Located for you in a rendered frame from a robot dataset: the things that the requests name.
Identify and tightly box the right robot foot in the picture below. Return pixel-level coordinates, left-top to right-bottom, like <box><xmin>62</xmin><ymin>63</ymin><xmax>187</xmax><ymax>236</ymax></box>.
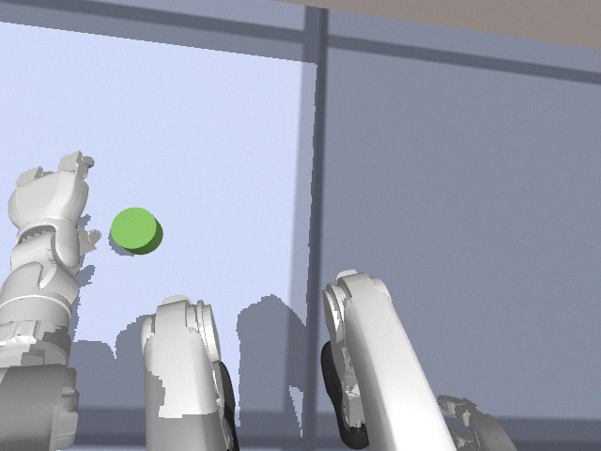
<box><xmin>320</xmin><ymin>341</ymin><xmax>369</xmax><ymax>450</ymax></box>

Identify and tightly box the right robot hand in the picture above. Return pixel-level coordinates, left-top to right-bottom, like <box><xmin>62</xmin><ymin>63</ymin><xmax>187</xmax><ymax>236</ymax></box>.
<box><xmin>438</xmin><ymin>395</ymin><xmax>517</xmax><ymax>451</ymax></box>

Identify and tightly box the left robot arm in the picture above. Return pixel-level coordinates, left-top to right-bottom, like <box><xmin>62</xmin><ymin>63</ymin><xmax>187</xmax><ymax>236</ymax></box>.
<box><xmin>0</xmin><ymin>219</ymin><xmax>81</xmax><ymax>451</ymax></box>

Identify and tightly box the tin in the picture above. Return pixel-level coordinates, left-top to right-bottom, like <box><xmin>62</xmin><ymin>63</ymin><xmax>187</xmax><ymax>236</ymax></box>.
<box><xmin>111</xmin><ymin>208</ymin><xmax>163</xmax><ymax>255</ymax></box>

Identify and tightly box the left robot hand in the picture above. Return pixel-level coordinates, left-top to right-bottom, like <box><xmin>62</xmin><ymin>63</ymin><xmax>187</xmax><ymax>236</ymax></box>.
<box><xmin>8</xmin><ymin>150</ymin><xmax>101</xmax><ymax>256</ymax></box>

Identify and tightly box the left robot foot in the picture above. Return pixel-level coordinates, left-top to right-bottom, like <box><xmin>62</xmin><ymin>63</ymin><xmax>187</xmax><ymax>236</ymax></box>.
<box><xmin>219</xmin><ymin>361</ymin><xmax>239</xmax><ymax>451</ymax></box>

